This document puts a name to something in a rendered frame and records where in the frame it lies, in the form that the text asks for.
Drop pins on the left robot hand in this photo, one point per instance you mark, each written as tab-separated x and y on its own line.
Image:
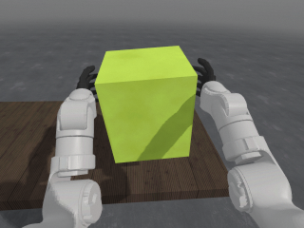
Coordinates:
85	78

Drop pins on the left robot forearm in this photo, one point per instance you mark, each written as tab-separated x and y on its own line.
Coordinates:
74	138

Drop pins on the right robot hand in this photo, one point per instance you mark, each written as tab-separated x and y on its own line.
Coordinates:
207	74

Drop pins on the robot right upper arm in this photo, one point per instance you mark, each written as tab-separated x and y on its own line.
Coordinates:
261	190

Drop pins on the right robot forearm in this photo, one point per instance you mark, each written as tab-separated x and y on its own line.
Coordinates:
241	142

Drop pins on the robot left upper arm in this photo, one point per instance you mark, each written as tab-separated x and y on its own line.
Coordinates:
71	204

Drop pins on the carton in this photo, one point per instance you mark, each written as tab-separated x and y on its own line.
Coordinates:
147	97

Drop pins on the table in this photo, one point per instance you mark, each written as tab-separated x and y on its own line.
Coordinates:
28	142

